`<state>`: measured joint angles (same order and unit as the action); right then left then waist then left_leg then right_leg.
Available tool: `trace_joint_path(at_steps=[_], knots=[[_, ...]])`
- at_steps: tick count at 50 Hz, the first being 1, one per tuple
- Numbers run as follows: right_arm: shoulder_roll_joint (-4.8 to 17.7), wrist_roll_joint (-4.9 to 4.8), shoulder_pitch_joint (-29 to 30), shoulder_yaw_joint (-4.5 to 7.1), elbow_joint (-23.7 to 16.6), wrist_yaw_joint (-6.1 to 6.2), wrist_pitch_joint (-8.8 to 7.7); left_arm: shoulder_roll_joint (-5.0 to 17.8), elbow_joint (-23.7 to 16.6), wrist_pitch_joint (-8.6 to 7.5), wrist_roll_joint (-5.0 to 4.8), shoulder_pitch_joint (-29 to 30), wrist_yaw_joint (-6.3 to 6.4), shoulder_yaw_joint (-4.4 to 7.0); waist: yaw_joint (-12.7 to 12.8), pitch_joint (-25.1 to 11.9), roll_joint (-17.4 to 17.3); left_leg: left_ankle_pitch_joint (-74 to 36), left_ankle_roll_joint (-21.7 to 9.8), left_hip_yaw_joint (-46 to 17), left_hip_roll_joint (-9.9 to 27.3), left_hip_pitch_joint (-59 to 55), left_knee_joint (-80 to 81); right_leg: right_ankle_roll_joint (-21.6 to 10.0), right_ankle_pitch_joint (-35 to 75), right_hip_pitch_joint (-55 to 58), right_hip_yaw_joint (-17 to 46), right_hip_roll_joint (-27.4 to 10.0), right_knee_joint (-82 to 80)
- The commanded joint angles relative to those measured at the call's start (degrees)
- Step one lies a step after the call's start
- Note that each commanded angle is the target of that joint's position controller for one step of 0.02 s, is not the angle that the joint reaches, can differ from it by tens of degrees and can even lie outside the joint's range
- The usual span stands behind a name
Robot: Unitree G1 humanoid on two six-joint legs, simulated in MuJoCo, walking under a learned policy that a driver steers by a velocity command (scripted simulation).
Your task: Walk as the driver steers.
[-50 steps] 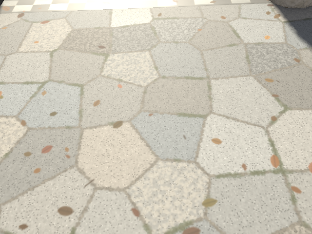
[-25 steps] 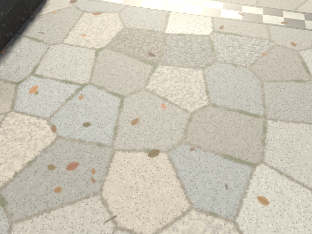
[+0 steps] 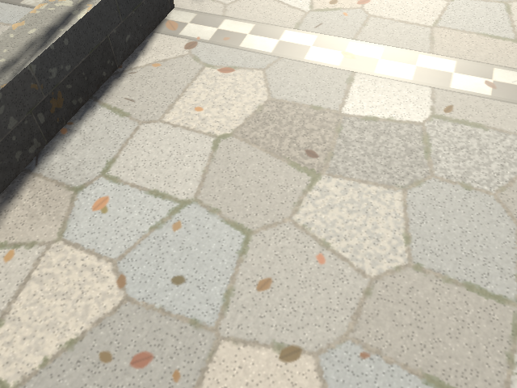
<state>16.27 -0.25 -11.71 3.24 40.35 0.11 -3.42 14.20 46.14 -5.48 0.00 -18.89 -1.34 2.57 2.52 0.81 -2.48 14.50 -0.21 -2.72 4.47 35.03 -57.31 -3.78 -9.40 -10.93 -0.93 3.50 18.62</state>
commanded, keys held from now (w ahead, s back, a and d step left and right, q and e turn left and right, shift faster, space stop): w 0.06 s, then w+e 0.94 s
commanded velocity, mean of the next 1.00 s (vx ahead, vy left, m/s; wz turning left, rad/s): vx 0.50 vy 0.00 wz -0.41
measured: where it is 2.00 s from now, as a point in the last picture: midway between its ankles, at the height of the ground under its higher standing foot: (427, 257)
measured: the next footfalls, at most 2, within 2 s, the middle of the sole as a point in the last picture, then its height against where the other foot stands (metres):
left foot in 0.26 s outside the picture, level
right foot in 0.80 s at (359, 387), level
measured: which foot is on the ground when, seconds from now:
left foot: up 0.00-0.24, down 0.26-0.80, up 0.82-1.00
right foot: down 0.00-0.28, up 0.30-0.78, down 0.80-1.00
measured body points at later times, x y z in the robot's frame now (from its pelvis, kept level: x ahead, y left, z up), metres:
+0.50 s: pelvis +0.24 +0.06 +0.00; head +0.27 +0.06 +0.45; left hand +0.41 +0.32 -0.11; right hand +0.29 -0.23 -0.11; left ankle +0.26 +0.16 -0.75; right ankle +0.26 -0.11 -0.66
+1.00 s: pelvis +0.47 -0.08 +0.00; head +0.49 -0.12 +0.44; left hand +0.68 +0.12 -0.10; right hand +0.49 -0.40 -0.11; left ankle +0.57 +0.07 -0.66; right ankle +0.46 -0.15 -0.75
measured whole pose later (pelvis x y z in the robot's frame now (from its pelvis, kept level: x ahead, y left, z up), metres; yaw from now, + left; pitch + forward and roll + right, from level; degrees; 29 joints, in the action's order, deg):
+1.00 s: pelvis +0.47 -0.08 +0.00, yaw -28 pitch +2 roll +1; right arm 17.8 0.5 -7.8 3.4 41.2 0.0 -5.8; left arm 16.1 38.7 -2.5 -0.4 -17.4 -1.3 3.7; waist 1.6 3.0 -1.4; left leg 17.1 1.5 -3.1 5.3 33.8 -61.8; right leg -5.7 -9.7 -15.6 2.5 5.4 23.9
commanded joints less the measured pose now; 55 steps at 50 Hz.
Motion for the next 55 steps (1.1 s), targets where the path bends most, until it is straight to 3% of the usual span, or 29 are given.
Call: trace_joint_path(at_steps=[1, 4, 9, 11, 12, 13, 14, 15, 16, 17, 18, 19, 21, 28, 31, 35, 37, 38, 39, 40, 41, 42, 43, 44, 45, 46, 48, 51, 55], knots=[[1.7, 0.19, 2.5, 0.16, -4.2, 0.01, -0.77, 9.6, -3.5, -0.65, -0.45, 2.1, 0.61, 2.22, -0.8, -1.1, 6.4, -8.2, 1.0, -0.1, 1.7, 3.3, 8.6, -9.5, 13.0, 3.2, 11.4, -14.8, -9.8], [1.2, -0.11, 8.1, -0.18, -5.4, -0.51, -1.21, 10.2, -2.1, -0.10, -1.09, -0.7, 0.77, 2.22, 1.3, 0.2, 6.5, -15.5, 1.2, 0.9, 0.3, 0.1, 18.3, -8.0, 12.1, 3.0, 8.6, -13.4, -9.4], [2.4, -0.80, 14.5, 0.19, -8.0, -1.91, -2.54, 11.3, -0.4, 1.43, -1.61, -4.6, 1.15, 2.47, 2.4, 1.8, 7.2, -13.6, 0.7, 0.7, -2.5, -3.5, 27.1, -7.4, 9.9, 6.4, 12.9, -15.7, -5.1], [4.1, -0.80, 11.8, 0.87, -7.6, -2.05, -3.12, 12.3, -0.4, 2.00, -1.66, -3.8, 1.54, 2.87, 0.0, 0.7, 8.3, -10.6, -0.4, 0.7, -3.3, -9.0, 30.3, -6.2, 10.9, 7.2, 14.9, -16.5, -1.8], [5.2, -0.61, 7.4, 1.57, -6.4, -1.80, -3.31, 12.2, -0.6, 2.16, -1.67, -2.9, 1.68, 2.79, -2.7, -1.4, 8.1, -10.7, -1.5, 1.6, -4.0, -16.1, 32.7, -5.0, 15.0, 6.1, 14.0, -15.0, 2.4], [7.8, 0.05, 0.3, 2.74, -4.7, -1.21, -3.43, 10.3, -1.0, 2.01, -1.27, -2.7, 1.64, 2.16, -5.9, -6.5, 7.0, -11.8, -3.5, 0.3, -1.9, -28.1, 32.2, -3.2, 17.1, 2.1, 11.7, -11.7, 11.4], [12.4, 1.12, -10.2, 3.90, -3.8, -0.44, -3.26, 6.3, -3.2, 1.67, 0.24, -1.5, 1.64, 0.70, -10.3, -16.0, -0.5, -14.6, -7.4, -11.1, 10.1, -45.0, 29.9, -0.5, 2.7, -9.2, 7.9, -7.0, 29.8], [14.9, 1.19, -12.4, 4.40, -2.6, -0.74, -2.36, 2.2, -4.2, 0.72, -1.21, -9.5, 1.58, -0.46, -6.7, -22.4, -16.3, -5.1, -15.4, -32.9, 21.4, -58.6, 34.5, 2.3, -25.0, -28.3, 5.0, -1.3, 46.1], [9.6, 0.71, -11.8, 3.29, -2.7, -0.77, -2.12, 8.3, -3.2, 0.67, -2.47, -6.6, 1.72, 1.05, -8.5, -17.8, -9.4, 5.2, -14.4, -34.5, 19.4, -54.0, 38.2, 2.7, -23.4, -33.7, 8.9, -4.3, 52.9], [6.9, 0.27, -8.8, 2.37, -2.8, -0.66, -2.16, 10.4, -4.4, 0.90, -2.67, -1.7, 1.69, 1.89, -8.3, -10.6, -5.9, 5.6, -12.3, -26.1, 17.3, -47.0, 39.5, 2.5, -18.2, -35.4, 8.3, -6.3, 53.9], [5.4, 0.43, -4.9, 1.69, -2.8, -0.81, -2.20, 9.7, -4.6, 1.33, -2.18, 0.2, 1.81, 1.96, -6.4, -6.8, -3.0, 1.6, -11.1, -20.2, 14.7, -39.9, 41.4, 2.9, -13.9, -33.2, 7.3, -8.2, 52.7], [3.9, 0.58, -2.2, 1.30, -2.6, -1.00, -2.32, 9.0, -5.0, 1.82, -1.60, 0.9, 1.71, 2.16, -4.8, -3.8, -3.7, -1.8, -10.9, -15.9, 12.9, -34.5, 43.5, 3.2, -10.9, -31.6, 7.2, -9.4, 50.6], [3.3, 0.94, 0.3, 1.37, -1.9, -0.98, -3.00, 6.9, -4.9, 3.06, -1.83, -0.2, 1.39, 2.18, -2.5, -1.6, -5.1, -6.9, -10.4, -9.0, 10.8, -27.9, 47.0, 3.8, -7.7, -27.1, 6.9, -10.9, 48.8], [7.0, 1.01, -1.3, 2.77, 1.4, 0.14, -3.17, 4.6, -8.4, 3.82, -1.35, 7.2, 0.29, 1.68, -3.3, 1.1, -1.0, -17.5, -10.3, 4.7, 10.4, -28.9, 49.4, 4.9, 7.2, -29.6, 5.9, -11.0, 34.2], [8.9, 0.46, -3.3, 3.27, 2.6, 0.42, -2.48, 4.0, -10.6, 3.57, -1.19, 13.4, -0.83, 1.18, -5.6, 2.8, -0.2, -17.1, -9.4, 8.3, 10.9, -30.9, 49.2, 3.9, 10.4, -28.4, 2.9, -10.3, 26.1], [10.8, -0.87, -5.3, 4.05, 4.1, 0.37, -1.16, 5.0, -13.8, 3.81, -1.29, 17.9, -1.87, 1.35, -6.5, 4.3, -0.7, -20.2, -7.8, 10.7, 13.0, -37.4, 46.0, 1.3, 4.1, -28.3, 0.0, -9.3, 20.5], [12.5, -1.42, -4.7, 4.51, 4.2, 0.53, -0.47, 6.5, -14.5, 4.10, -1.05, 16.2, -2.05, 2.13, -4.5, 2.1, -2.2, -36.1, -6.6, 12.7, 13.0, -39.2, 39.5, -0.9, -1.8, -22.9, -3.2, -6.2, 19.2], [13.2, -1.74, -4.1, 4.70, 4.1, 0.65, -0.05, 8.0, -13.8, 4.31, -0.96, 11.9, -1.93, 3.07, -1.7, -1.0, -2.7, -45.6, -5.7, 14.1, 12.2, -38.9, 32.3, -2.3, -3.5, -16.3, -5.2, -3.6, 18.0], [12.6, -2.01, -3.4, 4.39, 3.9, 0.77, 0.33, 10.6, -11.3, 4.44, -1.12, 2.8, -1.51, 4.75, 3.3, -5.6, -1.4, -48.9, -4.0, 16.2, 9.8, -35.3, 20.4, -4.3, 0.1, -3.7, -6.4, -0.3, 14.1], [10.1, -0.67, -4.4, 3.33, 3.0, 0.98, 0.04, 15.5, -8.9, 4.93, -1.35, -7.1, -0.39, 6.87, 7.1, -10.9, 4.1, -33.5, -1.0, 16.5, 7.3, -21.3, 3.1, -7.4, 2.7, 14.4, 3.0, -4.6, 13.2], [1.6, 1.79, -8.8, 0.63, -0.8, 0.42, -1.43, 22.5, -9.7, 4.35, -1.70, -4.7, -0.01, 7.50, -0.3, -14.6, 20.0, 18.2, 2.7, 11.2, -4.5, 4.4, -16.7, -17.7, -6.0, 30.3, 36.2, -19.2, 6.7], [6.2, -0.26, -3.6, 1.07, -1.2, -0.25, -3.47, 18.0, -11.7, 3.22, -1.32, -6.2, -0.48, 6.05, 4.2, -22.0, 12.5, 20.1, 1.8, -2.0, -5.0, 9.9, -22.7, -19.8, -12.0, 32.9, 48.6, -23.0, -1.3], [8.8, -2.33, 1.3, 1.77, -2.7, -0.64, -4.33, 14.5, -10.9, 2.35, -0.86, -4.6, -0.76, 5.01, 4.4, -14.0, 9.2, 14.5, 0.6, -2.0, -2.7, 14.4, -22.0, -16.9, -8.1, 28.3, 40.5, -21.6, -2.0], [8.0, -1.57, 1.8, 1.39, -2.6, -0.34, -4.81, 12.9, -11.0, 2.01, -1.10, -1.6, -0.68, 4.46, 2.1, -9.5, 5.8, 9.5, -0.3, -1.9, -0.2, 12.4, -17.3, -14.9, -3.2, 20.4, 33.3, -19.1, -1.4], [8.2, -0.02, 1.6, 1.65, -1.9, 0.11, -4.79, 11.1, -11.7, 2.08, -0.97, 2.4, -0.49, 3.86, -0.3, -6.5, 4.2, 6.4, 0.0, -1.9, 1.6, 8.5, -12.5, -13.3, 2.7, 12.7, 27.9, -16.8, -1.5], [8.7, 0.51, 0.6, 2.04, -1.6, 0.10, -4.20, 9.7, -12.7, 2.07, -0.31, 4.8, -0.25, 3.28, -2.3, -5.5, 5.1, 4.2, 0.2, -2.3, 2.6, 4.2, -9.9, -12.7, 7.4, 7.4, 24.8, -15.2, -2.7], [7.6, 0.96, -0.1, 1.98, -1.4, -0.03, -2.93, 9.9, -12.9, 1.81, -0.18, 5.7, 0.20, 3.29, -3.7, -4.9, 5.3, 2.3, 1.5, -1.5, 2.2, 1.1, -6.1, -13.2, 12.7, 2.5, 22.2, -14.0, -4.6], [5.6, 1.33, 4.0, 1.26, -2.4, 0.16, -2.03, 11.5, -11.6, 1.66, -0.63, 3.3, 1.34, 3.71, -2.8, -2.6, 4.8, -4.9, 3.7, -0.5, 0.7, 1.8, 3.2, -12.6, 15.5, -1.0, 18.0, -11.9, -5.5], [3.9, 0.70, 12.3, 0.36, -4.2, -0.60, -2.40, 11.8, -9.9, 2.20, -1.17, 0.1, 2.18, 3.80, 0.4, -0.9, 7.1, -17.4, 4.2, -0.6, -2.4, -1.6, 19.4, -9.4, 8.1, -2.2, 16.4, -9.2, -4.7]])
